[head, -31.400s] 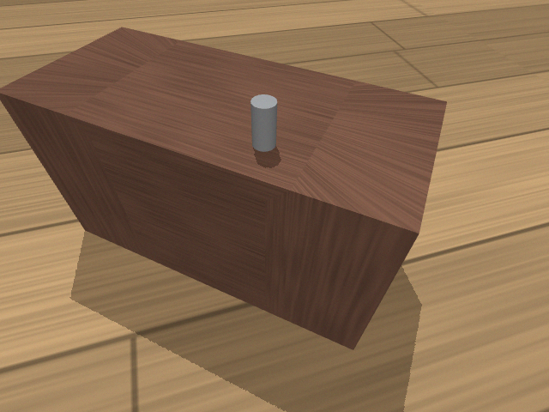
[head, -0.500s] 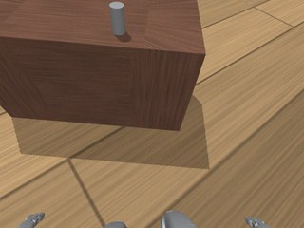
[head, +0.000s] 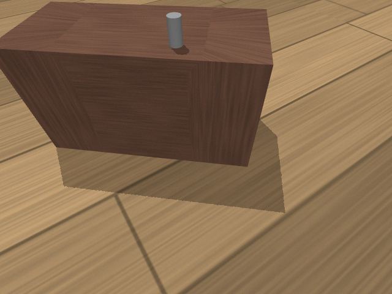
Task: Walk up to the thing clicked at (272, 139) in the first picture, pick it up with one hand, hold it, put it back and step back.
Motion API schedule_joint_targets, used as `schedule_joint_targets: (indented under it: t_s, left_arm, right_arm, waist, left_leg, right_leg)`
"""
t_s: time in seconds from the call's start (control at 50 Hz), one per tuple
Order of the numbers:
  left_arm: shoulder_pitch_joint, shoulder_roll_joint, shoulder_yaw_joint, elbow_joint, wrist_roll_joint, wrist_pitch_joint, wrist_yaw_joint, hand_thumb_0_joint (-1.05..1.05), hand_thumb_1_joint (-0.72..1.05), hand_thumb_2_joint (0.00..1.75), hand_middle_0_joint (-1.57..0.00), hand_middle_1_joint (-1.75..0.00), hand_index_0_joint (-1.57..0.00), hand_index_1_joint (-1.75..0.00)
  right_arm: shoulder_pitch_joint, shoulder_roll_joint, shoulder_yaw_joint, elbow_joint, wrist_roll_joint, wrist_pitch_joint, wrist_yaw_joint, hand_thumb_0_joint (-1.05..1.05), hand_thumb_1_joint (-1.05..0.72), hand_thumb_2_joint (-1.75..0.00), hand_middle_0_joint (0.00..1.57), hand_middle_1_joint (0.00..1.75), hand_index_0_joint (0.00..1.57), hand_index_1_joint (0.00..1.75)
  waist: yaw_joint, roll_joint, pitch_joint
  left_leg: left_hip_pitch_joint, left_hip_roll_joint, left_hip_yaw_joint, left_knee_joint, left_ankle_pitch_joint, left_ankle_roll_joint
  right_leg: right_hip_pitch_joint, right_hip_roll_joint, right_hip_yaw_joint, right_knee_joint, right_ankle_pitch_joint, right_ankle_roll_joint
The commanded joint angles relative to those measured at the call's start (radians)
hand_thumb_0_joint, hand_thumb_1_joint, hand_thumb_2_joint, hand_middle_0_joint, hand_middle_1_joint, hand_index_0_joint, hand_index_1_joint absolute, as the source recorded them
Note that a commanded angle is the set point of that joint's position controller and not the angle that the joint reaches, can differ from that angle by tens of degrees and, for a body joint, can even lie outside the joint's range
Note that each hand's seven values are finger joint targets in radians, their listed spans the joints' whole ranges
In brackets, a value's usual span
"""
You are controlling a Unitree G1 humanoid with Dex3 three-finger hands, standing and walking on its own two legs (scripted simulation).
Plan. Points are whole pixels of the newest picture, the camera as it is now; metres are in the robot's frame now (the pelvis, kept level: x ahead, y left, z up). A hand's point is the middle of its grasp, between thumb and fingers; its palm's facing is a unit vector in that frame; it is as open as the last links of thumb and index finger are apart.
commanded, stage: step back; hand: left
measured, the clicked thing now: (175, 30) +1.12 +0.12 +0.01
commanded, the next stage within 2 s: stand in 0.86 s
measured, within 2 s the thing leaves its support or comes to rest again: neither
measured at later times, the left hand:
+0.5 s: hand out of the picture +0.08 +0.28 -0.14, palm faces +0.03 -0.93 -0.37, open 7.4 cm
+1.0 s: hand (74, 290) +0.16 +0.28 -0.13, palm faces -0.03 -0.93 -0.35, open 7.4 cm
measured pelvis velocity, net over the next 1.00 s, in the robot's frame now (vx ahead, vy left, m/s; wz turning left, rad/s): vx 0.05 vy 0.03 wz -0.04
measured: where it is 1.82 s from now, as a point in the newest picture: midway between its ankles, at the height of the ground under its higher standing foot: outside the picture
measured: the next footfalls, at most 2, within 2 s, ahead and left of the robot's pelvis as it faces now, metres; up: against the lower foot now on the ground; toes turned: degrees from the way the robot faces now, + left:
left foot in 0.48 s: +0.11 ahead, +0.15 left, +0.00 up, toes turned +0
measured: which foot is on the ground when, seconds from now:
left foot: down 0.00-0.24, up 0.26-0.46, down 0.48-1.00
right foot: down 0.00-1.00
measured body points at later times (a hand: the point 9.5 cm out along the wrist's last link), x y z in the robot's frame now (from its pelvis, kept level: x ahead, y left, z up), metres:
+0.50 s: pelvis +0.02 +0.02 +0.00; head +0.04 +0.01 +0.45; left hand +0.08 +0.33 -0.12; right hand +0.11 -0.30 -0.12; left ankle +0.07 +0.15 -0.72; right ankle +0.03 -0.11 -0.72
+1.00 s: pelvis +0.05 +0.03 +0.02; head +0.06 +0.03 +0.47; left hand +0.16 +0.33 -0.10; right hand +0.17 -0.27 -0.10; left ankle +0.07 +0.15 -0.72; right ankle +0.03 -0.11 -0.72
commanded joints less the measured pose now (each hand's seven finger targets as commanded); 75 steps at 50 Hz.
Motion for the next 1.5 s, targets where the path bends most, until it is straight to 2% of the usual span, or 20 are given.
schedule_joint_targets:
  t_s: [0.0, 0.02, 0.08, 0.14, 0.18, 0.2, 0.22, 0.24, 0.26, 0.32, 0.38, 0.44, 0.48, 0.5, 0.6, 0.66, 0.82, 0.92, 1.12, 1.48]
  left_arm:
    - [-0.1, 0.148, 0.017, -0.075, -0.025, -0.02, 0.002, 0.0, 0.9, 0.9, -0.2, -0.3, -0.2, -0.3]
    - [-0.122, 0.221, 0.044, -0.056, -0.02, -0.02, 0.004, 0.0, 0.9, 0.9, -0.2, -0.3, -0.2, -0.3]
    - [-0.055, 0.174, 0.029, -0.03, -0.029, -0.033, -0.011, 0.0, 0.9, 0.9, -0.2, -0.3, -0.2, -0.3]
    - [-0.027, 0.162, 0.034, 0.003, -0.022, -0.045, -0.014, 0.0, 0.9, 0.9, -0.2, -0.3, -0.2, -0.3]
    - [0.037, 0.161, 0.039, 0.042, -0.013, -0.054, -0.002, 0.0, 0.9, 0.9, -0.2, -0.3, -0.2, -0.3]
    - [0.062, 0.191, 0.051, 0.049, -0.004, -0.059, 0.006, 0.0, 0.9, 0.9, -0.2, -0.3, -0.2, -0.3]
    - [0.103, 0.278, 0.069, 0.051, 0.006, -0.067, 0.014, 0.0, 0.9, 0.9, -0.2, -0.3, -0.2, -0.3]
    - [0.057, 0.328, 0.079, 0.03, 0.005, -0.072, 0.011, 0.0, 0.9, 0.9, -0.2, -0.3, -0.2, -0.3]
    - [0.018, 0.301, 0.076, 0.006, -0.004, -0.075, 0.011, 0.0, 0.9, 0.9, -0.2, -0.3, -0.2, -0.3]
    - [-0.048, 0.241, 0.054, -0.001, -0.009, -0.084, 0.016, 0.0, 0.9, 0.9, -0.2, -0.3, -0.2, -0.3]
    - [-0.081, 0.233, 0.037, -0.008, -0.013, -0.077, 0.009, 0.0, 0.9, 0.9, -0.2, -0.3, -0.2, -0.3]
    - [-0.092, 0.195, 0.012, -0.015, -0.027, -0.058, 0.008, 0.0, 0.9, 0.9, -0.2, -0.3, -0.2, -0.3]
    - [-0.065, 0.128, -0.012, -0.011, -0.046, -0.043, 0.007, 0.0, 0.9, 0.9, -0.2, -0.3, -0.2, -0.3]
    - [-0.046, 0.161, -0.003, 0.019, -0.05, -0.034, 0.012, 0.0, 0.9, 0.9, -0.2, -0.3, -0.2, -0.3]
    - [-0.033, 0.191, -0.002, 0.081, -0.039, -0.053, 0.017, 0.0, 0.9, 0.9, -0.2, -0.3, -0.2, -0.3]
    - [-0.086, 0.189, -0.002, 0.08, -0.043, -0.052, 0.02, 0.0, 0.9, 0.9, -0.2, -0.3, -0.2, -0.3]
    - [-0.117, 0.182, -0.012, 0.115, -0.034, -0.046, 0.022, 0.0, 0.9, 0.9, -0.2, -0.3, -0.2, -0.3]
    - [-0.149, 0.162, -0.032, 0.138, -0.042, -0.049, 0.016, 0.0, 0.9, 0.9, -0.2, -0.3, -0.2, -0.3]
    - [-0.161, 0.161, -0.033, 0.162, -0.035, -0.044, 0.007, 0.0, 0.9, 0.9, -0.2, -0.3, -0.2, -0.3]
    - [-0.141, 0.171, -0.033, 0.169, -0.035, -0.043, 0.001, 0.0, 0.9, 0.9, -0.2, -0.3, -0.2, -0.3]
  right_arm:
    - [0.001, -0.274, -0.069, -0.059, -0.014, -0.064, -0.015, 0.0, -0.9, -0.9, 0.2, 0.3, 0.2, 0.3]
    - [-0.036, -0.317, -0.076, -0.078, -0.005, -0.066, -0.012, 0.0, -0.9, -0.9, 0.2, 0.3, 0.2, 0.3]
    - [-0.118, -0.228, -0.045, -0.089, -0.015, -0.085, -0.018, 0.0, -0.9, -0.9, 0.2, 0.3, 0.2, 0.3]
    - [-0.099, -0.234, -0.053, -0.078, -0.014, -0.071, -0.008, 0.0, -0.9, -0.9, 0.2, 0.3, 0.2, 0.3]
    - [-0.131, -0.189, -0.037, -0.088, 0.001, -0.053, -0.007, 0.0, -0.9, -0.9, 0.2, 0.3, 0.2, 0.3]
    - [-0.109, -0.148, -0.024, -0.096, 0.004, -0.049, -0.01, 0.0, -0.9, -0.9, 0.2, 0.3, 0.2, 0.3]
    - [-0.138, -0.101, -0.013, -0.12, 0.008, -0.051, -0.013, 0.0, -0.9, -0.9, 0.2, 0.3, 0.2, 0.3]
    - [-0.137, -0.161, -0.032, -0.11, -0.001, -0.049, -0.024, 0.0, -0.9, -0.9, 0.2, 0.3, 0.2, 0.3]
    - [-0.094, -0.186, -0.037, -0.095, 0.006, -0.055, -0.022, 0.0, -0.9, -0.9, 0.2, 0.3, 0.2, 0.3]
    - [-0.044, -0.157, -0.035, -0.062, 0.008, -0.066, -0.015, 0.0, -0.9, -0.9, 0.2, 0.3, 0.2, 0.3]
    - [-0.034, -0.137, -0.033, -0.05, 0.004, -0.066, -0.009, 0.0, -0.9, -0.9, 0.2, 0.3, 0.2, 0.3]
    - [-0.024, -0.131, -0.04, -0.022, 0.0, -0.073, -0.02, 0.0, -0.9, -0.9, 0.2, 0.3, 0.2, 0.3]
    - [-0.094, -0.2, -0.046, -0.044, -0.009, -0.082, -0.03, 0.0, -0.9, -0.9, 0.2, 0.3, 0.2, 0.3]
    - [-0.142, -0.244, -0.047, -0.055, 0.002, -0.078, -0.026, 0.0, -0.9, -0.9, 0.2, 0.3, 0.2, 0.3]
    - [-0.215, -0.163, -0.011, -0.03, 0.015, -0.075, -0.026, 0.0, -0.9, -0.9, 0.2, 0.3, 0.2, 0.3]
    - [-0.199, -0.163, -0.013, 0.001, 0.019, -0.077, -0.03, 0.0, -0.9, -0.9, 0.2, 0.3, 0.2, 0.3]
    - [-0.271, -0.142, -0.01, 0.029, 0.023, -0.068, -0.028, 0.0, -0.9, -0.9, 0.2, 0.3, 0.2, 0.3]
    - [-0.258, -0.142, -0.002, 0.043, 0.029, -0.08, -0.02, 0.0, -0.9, -0.9, 0.2, 0.3, 0.2, 0.3]
    - [-0.268, -0.153, 0.002, 0.061, 0.025, -0.081, -0.015, 0.0, -0.9, -0.9, 0.2, 0.3, 0.2, 0.3]
    - [-0.188, -0.155, 0.011, 0.083, 0.021, -0.078, -0.014, 0.0, -0.9, -0.9, 0.2, 0.3, 0.2, 0.3]
  waist:
    - [-0.073, 0.18, -0.059]
    - [-0.069, 0.131, 0.024]
    - [-0.021, 0.097, 0.033]
    - [-0.035, 0.165, -0.01]
    - [0.013, 0.119, -0.018]
    - [0.023, 0.021, -0.025]
    - [0.052, -0.185, -0.024]
    - [0.044, -0.144, 0.033]
    - [0.017, -0.07, 0.047]
    - [-0.017, -0.083, -0.01]
    - [-0.029, -0.159, -0.046]
    - [-0.058, -0.096, -0.097]
    - [-0.028, 0.077, -0.127]
    - [-0.013, 0.096, -0.125]
    - [-0.003, 0.07, -0.126]
    - [-0.024, 0.05, -0.167]
    - [-0.021, -0.012, -0.156]
    - [-0.037, -0.026, -0.168]
    - [-0.031, 0.003, -0.099]
    - [-0.046, -0.018, -0.081]
  left_leg:
    - [0.104, 0.26, -0.452, -0.404, -0.427, 0.162]
    - [-0.11, 0.358, -0.532, -0.462, -0.535, 0.251]
    - [-0.012, 0.245, -0.305, -0.376, -0.23, 0.183]
    - [-0.057, 0.211, -0.207, -0.322, -0.159, 0.162]
    - [-0.187, 0.162, -0.122, -0.201, -0.143, 0.11]
    - [-0.281, 0.112, -0.083, -0.075, -0.153, 0.08]
    - [-0.431, -0.024, -0.011, 0.17, -0.177, 0.039]
    - [-0.366, 0.007, -0.067, 0.297, -0.186, 0.027]
    - [-0.355, 0.031, -0.111, 0.316, -0.141, 0.028]
    - [-0.237, 0.068, -0.089, 0.235, -0.046, 0.019]
    - [-0.085, 0.056, 0.024, 0.076, -0.016, 0.007]
    - [0.108, 0.02, 0.063, -0.172, 0.213, 0.016]
    - [0.075, 0.232, -0.232, -0.278, 0.178, 0.092]
    - [-0.038, 0.295, -0.267, -0.29, 0.095, 0.183]
    - [-0.032, 0.162, -0.065, -0.171, 0.362, 0.063]
    - [0.065, 0.155, -0.031, -0.164, 0.525, 0.053]
    - [0.107, 0.155, -0.002, -0.207, 0.45, 0.051]
    - [0.208, 0.158, -0.023, -0.257, 0.554, 0.038]
    - [0.147, 0.149, -0.027, -0.356, 0.293, 0.022]
    - [0.118, 0.147, -0.04, -0.364, 0.229, 0.025]
  right_leg:
    - [-0.241, 0.054, 0.033, 0.05, -0.27, -0.001]
    - [-0.146, 0.04, 0.076, 0.192, -0.259, 0.003]
    - [-0.143, 0.023, 0.091, 0.103, -0.142, -0.006]
    - [0.043, 0.069, 0.025, -0.087, -0.119, 0.002]
    - [0.255, 0.101, 0.009, -0.244, 0.001, -0.01]
    - [0.34, 0.05, 0.133, -0.303, -0.063, -0.027]
    - [0.332, -0.174, 0.522, -0.456, -0.339, -0.11]
    - [0.155, -0.33, 0.653, -0.514, -0.483, -0.202]
    - [0.157, -0.323, 0.619, -0.48, -0.377, -0.233]
    - [0.116, -0.223, 0.37, -0.4, -0.067, -0.175]
    - [0.038, -0.185, 0.242, -0.336, 0.136, -0.155]
    - [-0.007, -0.114, 0.153, -0.163, 0.289, -0.093]
    - [-0.037, 0.014, 0.092, -0.069, 0.078, -0.009]
    - [0.072, 0.052, 0.051, -0.037, -0.117, -0.001]
    - [0.194, -0.02, 0.142, -0.211, 0.24, -0.021]
    - [0.198, -0.036, 0.138, -0.199, 0.373, -0.023]
    - [0.197, -0.045, 0.148, -0.27, 0.378, -0.009]
    - [0.216, -0.055, 0.141, -0.332, 0.404, 0.009]
    - [0.204, -0.056, 0.149, -0.419, 0.182, 0.01]
    - [0.185, -0.058, 0.157, -0.432, 0.132, 0.004]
